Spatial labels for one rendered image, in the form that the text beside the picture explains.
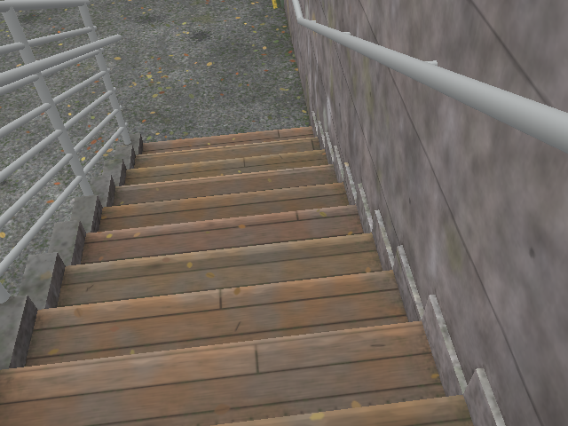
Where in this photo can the stairs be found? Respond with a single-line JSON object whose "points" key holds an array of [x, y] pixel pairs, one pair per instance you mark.
{"points": [[230, 284]]}

